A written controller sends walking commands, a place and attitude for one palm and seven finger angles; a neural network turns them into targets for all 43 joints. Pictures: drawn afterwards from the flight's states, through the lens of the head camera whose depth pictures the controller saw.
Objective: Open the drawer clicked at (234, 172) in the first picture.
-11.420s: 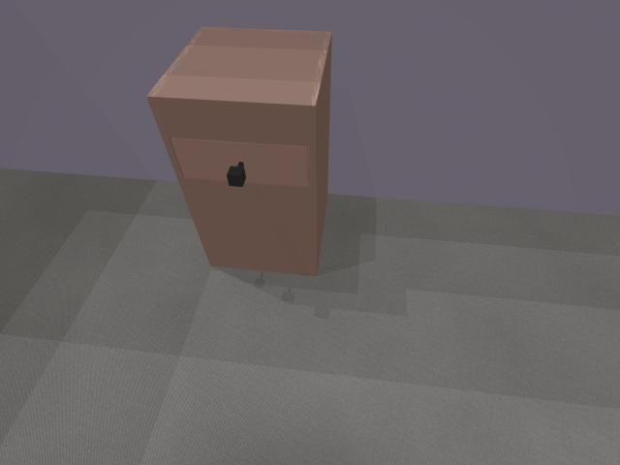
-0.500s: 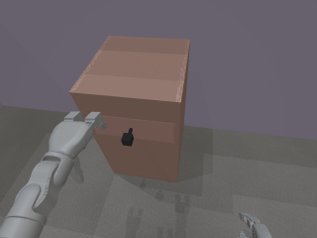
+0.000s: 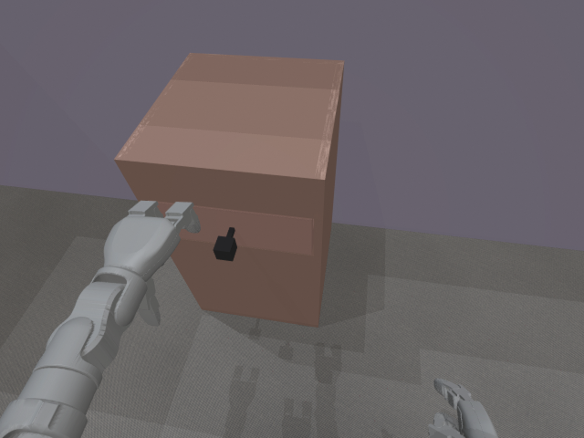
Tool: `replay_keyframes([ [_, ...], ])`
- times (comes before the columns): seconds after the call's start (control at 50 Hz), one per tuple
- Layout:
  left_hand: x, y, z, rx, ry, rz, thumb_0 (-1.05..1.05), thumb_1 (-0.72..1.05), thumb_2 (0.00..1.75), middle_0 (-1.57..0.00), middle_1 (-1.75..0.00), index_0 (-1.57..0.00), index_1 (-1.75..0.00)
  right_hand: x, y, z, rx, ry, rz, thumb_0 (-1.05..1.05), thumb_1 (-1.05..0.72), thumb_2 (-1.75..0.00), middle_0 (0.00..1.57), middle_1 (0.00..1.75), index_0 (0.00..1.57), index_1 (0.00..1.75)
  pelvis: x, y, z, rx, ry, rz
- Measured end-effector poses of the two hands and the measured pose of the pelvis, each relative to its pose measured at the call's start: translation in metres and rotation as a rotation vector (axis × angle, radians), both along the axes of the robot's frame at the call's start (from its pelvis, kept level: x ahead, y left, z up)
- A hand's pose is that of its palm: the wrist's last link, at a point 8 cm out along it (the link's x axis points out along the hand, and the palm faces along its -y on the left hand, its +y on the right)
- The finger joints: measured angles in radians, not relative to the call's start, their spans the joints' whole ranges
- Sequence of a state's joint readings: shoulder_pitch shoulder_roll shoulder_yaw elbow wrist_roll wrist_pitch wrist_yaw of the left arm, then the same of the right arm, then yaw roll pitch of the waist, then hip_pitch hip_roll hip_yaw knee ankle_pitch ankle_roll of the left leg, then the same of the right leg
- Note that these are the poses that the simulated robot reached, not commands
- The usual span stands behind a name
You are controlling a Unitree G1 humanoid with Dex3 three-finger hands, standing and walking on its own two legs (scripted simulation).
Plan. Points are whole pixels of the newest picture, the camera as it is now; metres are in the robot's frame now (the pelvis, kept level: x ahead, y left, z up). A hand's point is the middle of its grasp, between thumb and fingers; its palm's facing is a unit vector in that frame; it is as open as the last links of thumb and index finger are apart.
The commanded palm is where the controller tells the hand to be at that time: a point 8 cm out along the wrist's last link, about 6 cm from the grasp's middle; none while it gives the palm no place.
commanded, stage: move the hooked fingers above the handle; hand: left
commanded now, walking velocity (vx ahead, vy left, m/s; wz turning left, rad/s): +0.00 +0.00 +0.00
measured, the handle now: (227, 241) +0.54 +0.23 -0.21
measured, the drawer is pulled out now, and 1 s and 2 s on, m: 0.00 0.00 0.00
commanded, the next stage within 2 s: lower the fingers behind the handle in 1.92 s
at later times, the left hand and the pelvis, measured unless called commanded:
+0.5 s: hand (182, 252) +0.39 +0.24 -0.03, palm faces -0.07 -0.03 -1.00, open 13.9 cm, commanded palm +0.38 +0.25 +0.02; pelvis +0.00 -0.01 -0.03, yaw -1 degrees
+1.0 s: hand (201, 247) +0.45 +0.25 -0.11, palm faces -0.10 -0.01 -0.99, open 13.9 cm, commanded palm +0.45 +0.24 -0.06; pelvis -0.03 +0.01 -0.08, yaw -1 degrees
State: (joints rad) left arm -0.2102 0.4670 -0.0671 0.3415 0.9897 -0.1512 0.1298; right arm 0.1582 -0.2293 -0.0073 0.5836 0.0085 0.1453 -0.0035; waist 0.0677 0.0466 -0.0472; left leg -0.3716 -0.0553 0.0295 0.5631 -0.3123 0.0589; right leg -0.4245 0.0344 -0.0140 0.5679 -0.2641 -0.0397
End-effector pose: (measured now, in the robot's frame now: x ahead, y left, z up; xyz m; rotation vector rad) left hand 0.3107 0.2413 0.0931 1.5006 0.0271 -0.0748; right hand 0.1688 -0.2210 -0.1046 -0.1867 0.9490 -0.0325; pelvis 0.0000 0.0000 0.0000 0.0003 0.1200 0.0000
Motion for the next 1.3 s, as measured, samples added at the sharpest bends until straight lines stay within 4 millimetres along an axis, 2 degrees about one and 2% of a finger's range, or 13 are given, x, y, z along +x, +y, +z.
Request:
replay_keyframes([
  [0.1, 0.016, 0.003, -0.011, 0.006, -0.012, 0.016, 0.0, -0.49, 0.3, -0.32, -1.2, -0.32, -1.2, -0.017, -0.017, -0.008, -0.026, 0.046, -0.043, 0.0, -0.91, -0.9, 0.2, 0.3, 0.2, 0.3, 0.001, -0.005, -0.005, 0.001, 0.037, -0.006],
  [0.28, 0.038, 0.002, -0.039, 0.019, 0.028, 0.027, -0.01, -0.49, 0.3, -0.32, -1.2, -0.32, -1.2, -0.062, -0.05, -0.025, -0.085, 0.178, -0.126, 0.0, -0.91, -0.9, 0.2, 0.3, 0.2, 0.3, 0.002, -0.01, -0.013, 0.001, 0.1, -0.012],
  [0.44, 0.055, 0.003, -0.062, 0.028, 0.006, 0.027, 0.0, -0.49, 0.3, -0.32, -1.2, -0.32, -1.2, -0.096, -0.062, -0.038, -0.121, 0.265, -0.168, 0.0, -0.91, -0.9, 0.2, 0.3, 0.2, 0.3, -0.002, -0.012, -0.025, 0.001, 0.158, -0.012],
  [0.6, 0.075, 0.004, -0.085, 0.048, 0.028, 0.049, -0.01, -0.49, 0.3, -0.32, -1.2, -0.32, -1.2, -0.118, -0.059, -0.053, -0.123, 0.31, -0.189, 0.0, -0.91, -0.9, 0.2, 0.3, 0.2, 0.3, -0.009, -0.01, -0.039, -0.005, 0.214, -0.009],
  [0.8, 0.103, -0.005, -0.111, 0.04, 0.011, 0.014, 0.0, -0.49, 0.3, -0.32, -1.2, -0.32, -1.2, -0.149, -0.05, -0.074, -0.137, 0.374, -0.192, 0.0, -0.91, -0.9, 0.2, 0.3, 0.2, 0.3, -0.019, -0.002, -0.061, -0.015, 0.291, -0.01],
  [1.04, 0.129, 0.006, -0.153, 0.057, 0.043, 0.035, 0.0, -0.49, 0.3, -0.32, -1.2, -0.32, -1.2, -0.188, -0.043, -0.095, -0.176, 0.477, -0.209, 0.0, -0.91, -0.9, 0.2, 0.3, 0.2, 0.3, -0.028, 0.008, -0.089, -0.038, 0.373, -0.007],
  [1.3, 0.166, 0.0, -0.19, 0.049, 0.01, 0.046, 0.0, -0.49, 0.3, -0.32, -1.2, -0.32, -1.2, -0.206, -0.038, -0.117, -0.201, 0.545, -0.219, 0.0, -0.91, -0.9, 0.2, 0.3, 0.2, 0.3, -0.032, 0.014, -0.12, -0.065, 0.453, -0.01],
])
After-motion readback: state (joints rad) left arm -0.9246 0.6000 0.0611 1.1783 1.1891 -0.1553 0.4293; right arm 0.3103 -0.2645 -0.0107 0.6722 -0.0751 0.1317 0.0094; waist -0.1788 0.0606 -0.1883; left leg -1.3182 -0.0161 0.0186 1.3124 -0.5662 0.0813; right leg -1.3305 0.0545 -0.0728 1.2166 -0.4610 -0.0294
